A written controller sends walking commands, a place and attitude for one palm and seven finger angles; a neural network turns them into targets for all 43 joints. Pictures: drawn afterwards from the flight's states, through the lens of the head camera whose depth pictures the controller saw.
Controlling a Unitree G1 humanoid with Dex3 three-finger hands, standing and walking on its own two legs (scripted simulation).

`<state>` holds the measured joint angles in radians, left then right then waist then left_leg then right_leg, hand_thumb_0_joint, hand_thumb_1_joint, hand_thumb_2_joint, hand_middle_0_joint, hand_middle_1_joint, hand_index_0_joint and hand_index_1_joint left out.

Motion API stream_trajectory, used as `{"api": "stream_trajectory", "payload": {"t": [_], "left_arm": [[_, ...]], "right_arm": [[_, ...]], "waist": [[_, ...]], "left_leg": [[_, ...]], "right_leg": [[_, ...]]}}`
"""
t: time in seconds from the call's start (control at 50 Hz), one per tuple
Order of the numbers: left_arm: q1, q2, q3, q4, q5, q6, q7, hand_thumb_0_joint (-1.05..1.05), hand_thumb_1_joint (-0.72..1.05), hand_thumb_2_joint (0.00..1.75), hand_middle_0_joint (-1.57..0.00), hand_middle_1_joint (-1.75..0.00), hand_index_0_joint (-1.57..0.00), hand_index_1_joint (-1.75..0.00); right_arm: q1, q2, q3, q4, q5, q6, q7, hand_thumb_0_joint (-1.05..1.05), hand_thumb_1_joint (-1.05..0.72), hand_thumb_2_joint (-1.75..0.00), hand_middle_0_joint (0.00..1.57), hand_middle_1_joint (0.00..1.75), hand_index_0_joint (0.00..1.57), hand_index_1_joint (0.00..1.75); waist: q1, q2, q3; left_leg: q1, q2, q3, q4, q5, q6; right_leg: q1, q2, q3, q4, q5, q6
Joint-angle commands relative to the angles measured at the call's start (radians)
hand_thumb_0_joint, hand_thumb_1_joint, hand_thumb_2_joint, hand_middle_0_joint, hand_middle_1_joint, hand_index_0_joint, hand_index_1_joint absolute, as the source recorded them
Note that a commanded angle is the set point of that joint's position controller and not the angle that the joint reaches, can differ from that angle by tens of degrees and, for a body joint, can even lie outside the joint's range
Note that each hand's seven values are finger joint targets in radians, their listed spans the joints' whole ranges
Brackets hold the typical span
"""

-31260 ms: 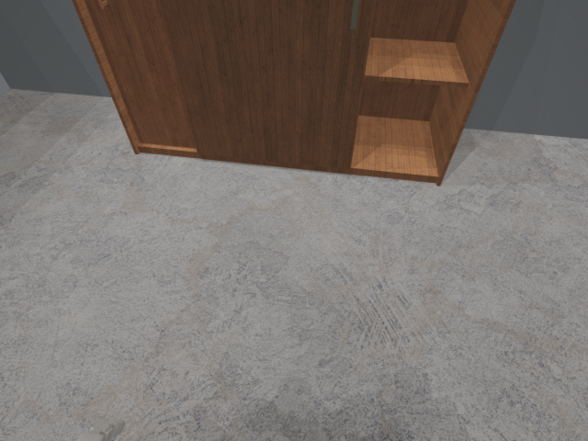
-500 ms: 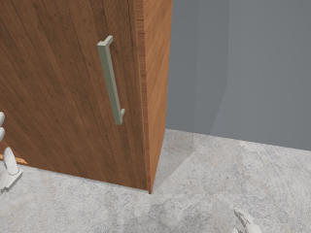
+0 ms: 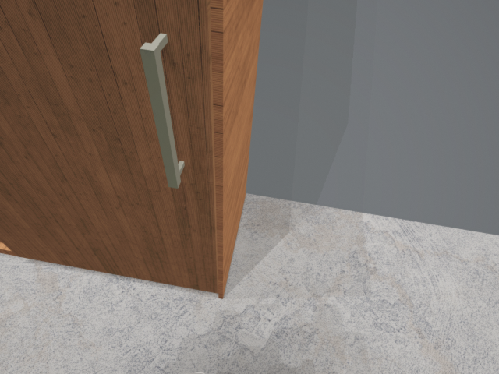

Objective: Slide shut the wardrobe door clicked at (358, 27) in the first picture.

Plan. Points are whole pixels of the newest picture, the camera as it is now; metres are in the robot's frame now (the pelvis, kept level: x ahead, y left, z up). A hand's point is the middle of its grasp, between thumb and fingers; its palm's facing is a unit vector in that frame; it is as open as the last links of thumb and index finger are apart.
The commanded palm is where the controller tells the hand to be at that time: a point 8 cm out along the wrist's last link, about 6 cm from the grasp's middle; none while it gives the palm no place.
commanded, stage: let the arm hang, fingers relaxed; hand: left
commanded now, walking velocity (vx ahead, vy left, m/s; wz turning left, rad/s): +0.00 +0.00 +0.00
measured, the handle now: (168, 122) +0.49 +0.17 +0.13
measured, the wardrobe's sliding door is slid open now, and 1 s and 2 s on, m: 0.00 0.00 0.00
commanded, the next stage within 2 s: look to check the result in 0.78 s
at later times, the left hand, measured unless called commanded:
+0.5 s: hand out of the picture -0.05 +0.15 -0.16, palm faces +0.02 -0.98 -0.21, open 7.4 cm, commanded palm none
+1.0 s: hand out of the picture -0.01 +0.14 -0.17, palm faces +0.03 -0.98 -0.17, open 7.4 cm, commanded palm none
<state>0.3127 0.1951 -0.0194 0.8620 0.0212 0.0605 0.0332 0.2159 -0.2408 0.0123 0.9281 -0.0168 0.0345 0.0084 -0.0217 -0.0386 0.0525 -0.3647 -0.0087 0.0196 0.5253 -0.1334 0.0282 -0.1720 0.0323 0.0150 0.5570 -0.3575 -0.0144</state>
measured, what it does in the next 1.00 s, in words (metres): stands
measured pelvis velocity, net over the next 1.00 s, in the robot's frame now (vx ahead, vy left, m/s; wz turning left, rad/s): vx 0.02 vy -0.02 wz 0.00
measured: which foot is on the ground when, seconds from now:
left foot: down 0.00-1.00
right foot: down 0.00-1.00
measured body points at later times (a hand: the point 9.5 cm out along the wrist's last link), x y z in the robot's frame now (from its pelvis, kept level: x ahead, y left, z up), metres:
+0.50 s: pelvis +0.01 -0.01 +0.01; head -0.01 -0.02 +0.46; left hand -0.04 +0.21 -0.15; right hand +0.00 -0.23 -0.16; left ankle +0.09 +0.10 -0.73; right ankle -0.03 -0.11 -0.73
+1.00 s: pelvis +0.02 -0.02 +0.01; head +0.03 -0.02 +0.46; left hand -0.01 +0.19 -0.15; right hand +0.00 -0.22 -0.15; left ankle +0.09 +0.10 -0.73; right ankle -0.03 -0.12 -0.73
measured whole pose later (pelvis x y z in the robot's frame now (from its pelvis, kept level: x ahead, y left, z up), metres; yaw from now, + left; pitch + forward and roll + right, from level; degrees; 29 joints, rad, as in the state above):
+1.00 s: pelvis +0.02 -0.02 +0.01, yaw +0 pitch -3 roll -1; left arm 0.34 0.11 0.00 1.17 0.01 0.00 0.06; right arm 0.29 -0.11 -0.01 1.17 -0.01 0.01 -0.04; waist -0.01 0.01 0.05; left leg -0.26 0.01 0.01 0.44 -0.13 0.01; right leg -0.04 0.05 0.02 0.40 -0.31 -0.04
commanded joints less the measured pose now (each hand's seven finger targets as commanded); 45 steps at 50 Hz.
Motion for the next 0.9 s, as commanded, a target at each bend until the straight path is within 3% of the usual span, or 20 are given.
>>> {"api": "stream_trajectory", "payload": {"t": [0.0, 0.04, 0.1, 0.12, 0.2, 0.32, 0.44, 0.48, 0.64, 0.88], "left_arm": [[0.043, 0.153, 0.042, 0.039, 0.0, -0.05, -0.004, 0.0, 0.9, 0.9, -0.2, -0.3, -0.2, -0.3], [0.081, 0.141, 0.033, 0.107, -0.001, -0.051, -0.006, 0.0, 0.9, 0.9, -0.2, -0.3, -0.2, -0.3], [0.103, 0.115, 0.025, 0.177, -0.001, -0.057, -0.005, 0.0, 0.9, 0.9, -0.2, -0.3, -0.2, -0.3], [0.103, 0.099, 0.022, 0.197, -0.003, -0.06, -0.004, 0.0, 0.9, 0.9, -0.2, -0.3, -0.2, -0.3], [0.111, 0.077, 0.012, 0.252, -0.004, -0.066, 0.003, 0.0, 0.9, 0.9, -0.2, -0.3, -0.2, -0.3], [0.13, 0.049, 0.008, 0.296, -0.004, -0.067, 0.013, 0.0, 0.9, 0.9, -0.2, -0.3, -0.2, -0.3], [0.136, 0.03, 0.012, 0.307, -0.002, -0.067, 0.018, 0.0, 0.9, 0.9, -0.2, -0.3, -0.2, -0.3], [0.137, 0.028, 0.015, 0.306, -0.003, -0.068, 0.018, 0.0, 0.9, 0.9, -0.2, -0.3, -0.2, -0.3], [0.129, 0.012, 0.022, 0.299, -0.006, -0.074, 0.021, 0.0, 0.9, 0.9, -0.2, -0.3, -0.2, -0.3], [0.116, -0.006, 0.029, 0.299, -0.007, -0.074, 0.024, 0.0, 0.9, 0.9, -0.2, -0.3, -0.2, -0.3]], "right_arm": [[-0.035, -0.108, -0.031, -0.016, -0.006, -0.022, -0.018, 0.0, -0.9, -0.9, 0.2, 0.3, 0.2, 0.3], [-0.017, -0.106, -0.032, 0.014, -0.002, -0.018, -0.022, 0.0, -0.9, -0.9, 0.2, 0.3, 0.2, 0.3], [0.022, -0.09, -0.036, 0.057, 0.002, -0.019, -0.029, 0.0, -0.9, -0.9, 0.2, 0.3, 0.2, 0.3], [0.036, -0.083, -0.037, 0.069, 0.005, -0.017, -0.032, 0.0, -0.9, -0.9, 0.2, 0.3, 0.2, 0.3], [0.08, -0.07, -0.04, 0.117, 0.007, -0.019, -0.037, 0.0, -0.9, -0.9, 0.2, 0.3, 0.2, 0.3], [0.101, -0.035, -0.039, 0.165, 0.01, -0.015, -0.039, 0.0, -0.9, -0.9, 0.2, 0.3, 0.2, 0.3], [0.118, 0.0, -0.034, 0.197, 0.006, -0.017, -0.04, 0.0, -0.9, -0.9, 0.2, 0.3, 0.2, 0.3], [0.124, 0.011, -0.033, 0.202, 0.004, -0.021, -0.041, 0.0, -0.9, -0.9, 0.2, 0.3, 0.2, 0.3], [0.135, 0.035, -0.031, 0.21, 0.004, -0.029, -0.047, 0.0, -0.9, -0.9, 0.2, 0.3, 0.2, 0.3], [0.142, 0.037, -0.034, 0.214, 0.005, -0.035, -0.056, 0.0, -0.9, -0.9, 0.2, 0.3, 0.2, 0.3]], "waist": [[0.031, 0.276, -0.045], [0.038, 0.266, -0.035], [0.031, 0.192, -0.039], [0.026, 0.136, -0.015], [0.013, 0.018, -0.02], [0.012, -0.048, 0.063], [0.012, -0.012, 0.111], [0.016, 0.023, 0.105], [0.021, 0.057, 0.088], [0.019, 0.039, 0.043]], "left_leg": [[0.104, 0.109, -0.18, -0.216, -0.198, 0.011], [0.083, 0.114, -0.192, -0.249, -0.26, 0.016], [0.138, 0.108, -0.178, -0.236, -0.218, 0.013], [0.155, 0.111, -0.173, -0.23, -0.204, 0.013], [0.214, 0.114, -0.154, -0.2, -0.113, 0.011], [0.202, 0.109, -0.12, -0.192, -0.099, 0.006], [0.17, 0.101, -0.109, -0.19, -0.088, 0.004], [0.161, 0.1, -0.111, -0.193, -0.08, 0.005], [0.152, 0.097, -0.105, -0.16, 0.005, 0.002], [0.184, 0.109, -0.105, -0.133, 0.098, 0.006]], "right_leg": [[-0.046, -0.076, 0.091, -0.161, -0.008, -0.038], [-0.011, -0.072, 0.077, -0.174, 0.003, -0.037], [-0.031, -0.083, 0.089, -0.212, 0.021, -0.04], [-0.056, -0.082, 0.091, -0.229, 0.016, -0.04], [-0.085, -0.096, 0.11, -0.259, 0.029, -0.038], [-0.136, -0.101, 0.118, -0.285, -0.022, -0.034], [-0.145, -0.106, 0.127, -0.287, -0.035, -0.037], [-0.126, -0.104, 0.124, -0.277, -0.008, -0.038], [-0.074, -0.111, 0.119, -0.275, 0.073, -0.043], [-0.016, -0.109, 0.108, -0.258, 0.19, -0.039]]}}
